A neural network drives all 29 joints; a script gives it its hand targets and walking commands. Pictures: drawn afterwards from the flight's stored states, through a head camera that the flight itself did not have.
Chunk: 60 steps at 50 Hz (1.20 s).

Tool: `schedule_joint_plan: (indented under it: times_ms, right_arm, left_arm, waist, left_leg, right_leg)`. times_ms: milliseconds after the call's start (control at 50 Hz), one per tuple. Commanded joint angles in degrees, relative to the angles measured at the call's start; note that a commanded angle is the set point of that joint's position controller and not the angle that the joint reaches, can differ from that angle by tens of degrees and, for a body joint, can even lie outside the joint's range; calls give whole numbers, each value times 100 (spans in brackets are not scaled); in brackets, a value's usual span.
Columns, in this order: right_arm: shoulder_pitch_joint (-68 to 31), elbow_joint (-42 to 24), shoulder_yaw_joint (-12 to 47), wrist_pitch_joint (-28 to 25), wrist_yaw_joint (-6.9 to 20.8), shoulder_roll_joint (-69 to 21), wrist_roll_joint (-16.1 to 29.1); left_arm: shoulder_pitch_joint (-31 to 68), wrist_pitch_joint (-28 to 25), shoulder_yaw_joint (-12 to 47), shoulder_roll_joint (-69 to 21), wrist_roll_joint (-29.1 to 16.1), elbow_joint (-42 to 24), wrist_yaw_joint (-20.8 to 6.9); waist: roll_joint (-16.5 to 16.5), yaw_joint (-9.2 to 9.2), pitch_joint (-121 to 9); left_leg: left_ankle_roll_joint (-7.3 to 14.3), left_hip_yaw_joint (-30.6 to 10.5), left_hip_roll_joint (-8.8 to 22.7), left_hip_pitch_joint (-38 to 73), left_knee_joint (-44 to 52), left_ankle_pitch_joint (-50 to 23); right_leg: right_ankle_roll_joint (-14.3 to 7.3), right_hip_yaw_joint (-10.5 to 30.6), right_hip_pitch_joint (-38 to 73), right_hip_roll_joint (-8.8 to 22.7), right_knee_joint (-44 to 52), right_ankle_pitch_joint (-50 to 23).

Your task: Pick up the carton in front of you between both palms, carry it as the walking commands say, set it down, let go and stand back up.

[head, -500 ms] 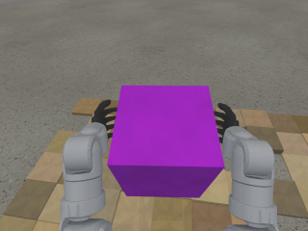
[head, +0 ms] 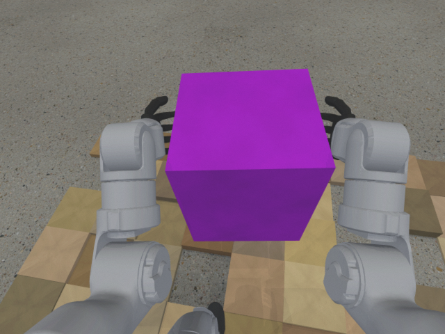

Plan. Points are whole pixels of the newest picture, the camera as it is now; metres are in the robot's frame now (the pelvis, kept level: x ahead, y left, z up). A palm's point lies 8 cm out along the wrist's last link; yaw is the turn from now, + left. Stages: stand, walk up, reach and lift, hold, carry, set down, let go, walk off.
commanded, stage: carry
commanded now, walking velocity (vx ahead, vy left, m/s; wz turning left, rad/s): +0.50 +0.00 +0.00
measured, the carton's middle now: (245, 163) +0.39 +0.01 +0.08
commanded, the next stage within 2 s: none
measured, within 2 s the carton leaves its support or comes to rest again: neither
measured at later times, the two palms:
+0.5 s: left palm (190, 53) +0.68 +0.15 +0.13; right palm (319, 55) +0.68 -0.15 +0.12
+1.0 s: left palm (176, 7) +0.94 +0.23 +0.12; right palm (277, 4) +0.95 -0.07 +0.12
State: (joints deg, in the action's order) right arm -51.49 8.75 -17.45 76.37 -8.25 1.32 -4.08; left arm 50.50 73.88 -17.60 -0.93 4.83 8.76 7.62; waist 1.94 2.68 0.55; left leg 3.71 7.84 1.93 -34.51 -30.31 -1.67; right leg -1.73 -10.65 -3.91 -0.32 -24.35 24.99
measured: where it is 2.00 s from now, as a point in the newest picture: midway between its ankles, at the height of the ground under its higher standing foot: (233, 144)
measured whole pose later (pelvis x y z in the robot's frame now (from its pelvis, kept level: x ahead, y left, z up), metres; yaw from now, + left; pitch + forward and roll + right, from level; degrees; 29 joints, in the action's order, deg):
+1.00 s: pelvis +0.59 +0.06 +0.01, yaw +2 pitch +4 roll -1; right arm -35.9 10.5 -12.3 67.6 -6.8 -2.9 -6.3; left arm 37.3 67.2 -12.0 0.5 3.1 12.0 6.5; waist -1.6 0.0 -3.6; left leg 4.9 8.7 1.0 -26.8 -33.2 11.4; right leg -1.0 -2.0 -21.4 2.3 -61.7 25.8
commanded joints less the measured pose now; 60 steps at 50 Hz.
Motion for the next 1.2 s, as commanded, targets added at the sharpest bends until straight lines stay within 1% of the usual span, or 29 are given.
schedule_joint_plan:
  times_ms: [0,20,40,60,100,120,160,260,360,380,420,440,460,480,520,560,620,700,760,820,860,880,900,920,940,980,1000,1100,1180]
  right_arm:
    - [-3516,264,3223,-246,1398,-6450,2115]
    - [-3357,341,3166,-355,1418,-6354,1997]
    - [-3062,402,3215,-479,1443,-6522,2003]
    - [-2998,166,3237,-548,1466,-6635,2039]
    - [-3371,-561,3612,-677,1499,-6962,2301]
    - [-3531,-923,3798,-749,1496,-7062,2416]
    - [-3518,-1448,4172,-859,1485,-7163,2591]
    - [-2616,-1895,4789,-1064,1575,-6930,2690]
    - [-2183,-2043,5027,-1177,1644,-6387,2657]
    - [-2133,-2029,5027,-1170,1631,-6248,2638]
    - [-1948,-1846,4992,-1110,1587,-5952,2572]
    - [-2023,-1766,4948,-1055,1568,-5784,2527]
    - [-1933,-1499,4897,-968,1562,-5868,2528]
    - [-1844,-1301,4733,-903,1544,-5737,2478]
    - [-2156,-1205,4657,-859,1525,-5942,2516]
    - [-2425,-1243,4604,-881,1496,-6216,2491]
    - [-2549,-1409,4538,-898,1377,-6352,2420]
    - [-2260,-1244,4316,-818,1246,-6101,2122]
    - [-2036,-908,4205,-791,1292,-6038,1945]
    - [-2264,-719,4186,-812,1394,-6107,1972]
    - [-2190,-470,4058,-825,1459,-6122,1999]
    - [-2053,-263,3976,-836,1499,-6126,2013]
    - [-1971,-148,3862,-848,1538,-6018,2003]
    - [-1993,43,3749,-904,1560,-5961,1957]
    - [-2054,-39,3745,-958,1595,-6112,2038]
    - [-2610,-511,3948,-1070,1647,-6503,2315]
    - [-2913,-757,4080,-1107,1654,-6673,2474]
    - [-2950,-1439,4416,-1130,1594,-6779,2819]
    - [-2717,-1655,4565,-1066,1563,-6475,2835]
  left_arm:
    - [3775,-48,3487,-6423,-2529,140,-1543]
    - [3864,-82,3526,-6678,-2571,100,-1565]
    - [3806,-121,3591,-6732,-2576,-50,-1588]
    - [3924,-200,3732,-6890,-2629,-213,-1588]
    - [3834,-366,3841,-7007,-2629,-583,-1531]
    - [3696,-423,3912,-7040,-2587,-738,-1484]
    - [3208,-541,4097,-7027,-2484,-1011,-1368]
    - [2098,-802,4610,-6652,-2163,-1444,-1206]
    - [1924,-915,4929,-6151,-2141,-1795,-1227]
    - [1924,-899,4944,-6030,-2163,-1795,-1240]
    - [1756,-828,4861,-5735,-2159,-1621,-1281]
    - [1558,-775,4750,-5554,-2160,-1470,-1307]
    - [1606,-715,4591,-5270,-2084,-1261,-1316]
    - [1474,-666,4507,-5276,-2109,-1002,-1331]
    - [1627,-651,4498,-5607,-2299,-978,-1410]
    - [2168,-669,4565,-5985,-2524,-1200,-1490]
    - [2693,-650,4650,-6228,-2802,-1513,-1547]
    - [2591,-555,4605,-6223,-2875,-1290,-1565]
    - [2492,-548,4510,-6218,-2775,-969,-1626]
    - [2546,-580,4475,-6233,-2729,-680,-1655]
    - [2535,-606,4429,-6325,-2698,-421,-1653]
    - [2493,-627,4373,-6325,-2640,-261,-1645]
    - [2392,-640,4280,-6327,-2580,-116,-1637]
    - [2369,-628,4168,-6408,-2527,21,-1613]
    - [2543,-652,4164,-6520,-2519,-30,-1603]
    - [2826,-724,4274,-6778,-2607,-169,-1565]
    - [2878,-767,4284,-6866,-2653,-311,-1522]
    - [2482,-847,4386,-6776,-2504,-913,-1225]
    - [2298,-775,4499,-6353,-2382,-1241,-1120]
  waist:
    - [-936,-409,-2746]
    - [74,-614,-3552]
    - [1245,-799,-4004]
    - [1549,-742,-3895]
    - [417,-734,-3367]
    - [150,-694,-3179]
    - [160,-581,-3178]
    - [541,-634,-3096]
    - [687,-635,-2701]
    - [726,-586,-2727]
    - [543,-155,-3015]
    - [-79,101,-3248]
    - [-1455,-57,-3606]
    - [-1745,163,-3720]
    - [-1155,165,-3175]
    - [-771,101,-2982]
    - [-971,84,-3043]
    - [-823,82,-2687]
    - [-839,125,-2297]
    - [-1205,55,-2162]
    - [-830,-189,-2307]
    - [-396,-365,-2634]
    - [649,-477,-2936]
    - [1706,-600,-2919]
    - [1379,-526,-2904]
    - [531,-505,-2678]
    - [400,-476,-2663]
    - [433,-473,-2930]
    - [478,-616,-2869]
  left_leg:
    - [186,480,-456,2286,665,-266]
    - [844,-979,613,4797,94,-178]
    - [1353,-2900,1563,5869,327,-69]
    - [1410,-3216,1665,6000,546,-455]
    - [1084,-2685,1638,5586,452,-1386]
    - [894,-2405,1569,5183,591,-1288]
    - [716,-2108,1467,4895,835,-994]
    - [795,-1445,1268,4930,894,-1600]
    - [360,-641,858,4649,620,-2622]
    - [223,-442,764,4482,317,-2946]
    - [-156,-62,487,3365,-835,-2500]
    - [-292,-143,313,2225,-1732,-520]
    - [-414,-395,-335,406,-2902,3098]
    - [-349,-711,-550,-634,-4027,3491]
    - [-203,-1006,-139,-1172,-3662,2879]
    - [-297,-978,101,-692,-2799,2308]
    - [-383,-834,136,-439,-2484,1840]
    - [-512,-708,280,-978,-1807,1449]
    - [-468,-164,-29,164,-421,897]
    - [-218,-35,-110,784,-6,520]
    - [-104,315,-243,2084,551,583]
    - [-51,-35,45,3240,439,964]
    - [131,-1967,1402,4061,684,1563]
    - [847,-3915,2206,4845,1289,1730]
    - [962,-3725,2115,4798,1120,1629]
    - [802,-2755,1700,4226,1005,709]
    - [703,-2403,1621,3971,1091,438]
    - [738,-1515,1346,4196,1051,-441]
    - [805,-1280,1210,4836,687,-1232]
  right_leg:
    - [-217,55,1089,958,-1610,-5650]
    - [73,256,-1012,726,-3220,-4312]
    - [128,424,-2653,12,-4497,-1257]
    - [87,848,-3435,-212,-5423,461]
    - [-47,1208,-4133,175,-5480,128]
    - [-32,1237,-4026,350,-5047,-91]
    - [59,1167,-3711,450,-4301,-280]
    - [201,697,-3769,304,-2647,-624]
    - [90,91,-2831,-91,-759,-2011]
    - [-2,-18,-2342,-210,-469,-2347]
    - [-223,-60,-186,-157,164,-3040]
    - [-349,1105,1077,846,-90,-3597]
    - [-1031,3016,2734,2117,-543,-5087]
    - [-1692,3727,3148,2378,-298,-4402]
    - [-1258,3090,2745,2006,-71,-4455]
    - [-908,2519,2096,1855,256,-4311]
    - [-935,2075,1738,1704,497,-3719]
    - [-1042,1831,1590,1668,762,-2723]
    - [-761,1037,608,1282,880,-2497]
    - [-567,830,380,1267,419,-2900]
    - [-325,406,-140,1048,-510,-2746]
    - [-134,247,-794,862,-1460,-2347]
    - [136,179,-1810,505,-2876,-763]
    - [212,565,-3432,-192,-4064,557]
    - [38,1103,-3807,199,-4716,516]
    - [-80,1190,-3962,477,-4655,-128]
    - [-19,1203,-3822,616,-4323,-418]
    - [186,930,-3809,469,-3500,-1030]
    - [161,809,-4456,434,-3097,-1560]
